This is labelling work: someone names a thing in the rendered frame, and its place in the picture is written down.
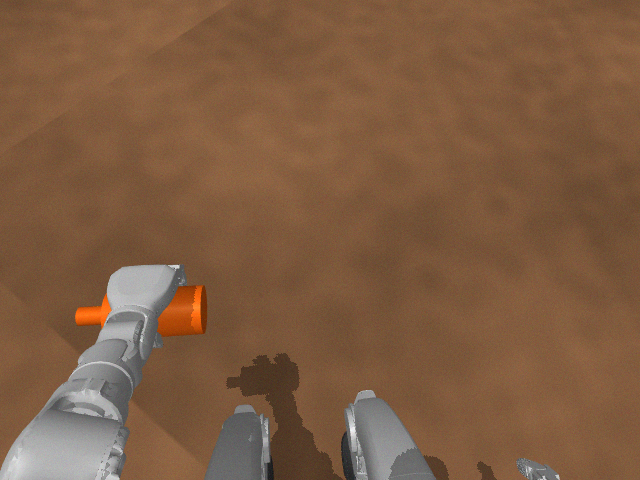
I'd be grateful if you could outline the right robot hand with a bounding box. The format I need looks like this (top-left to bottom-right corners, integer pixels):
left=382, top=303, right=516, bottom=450
left=516, top=458, right=560, bottom=480

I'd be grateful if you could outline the left robot arm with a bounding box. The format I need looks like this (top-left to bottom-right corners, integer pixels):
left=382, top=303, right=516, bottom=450
left=0, top=305, right=158, bottom=480

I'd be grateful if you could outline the bottle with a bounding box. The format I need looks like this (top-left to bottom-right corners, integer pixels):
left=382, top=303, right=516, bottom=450
left=75, top=285, right=207, bottom=337

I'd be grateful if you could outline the left robot hand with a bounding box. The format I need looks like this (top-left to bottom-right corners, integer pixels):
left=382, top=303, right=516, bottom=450
left=107, top=264, right=187, bottom=348

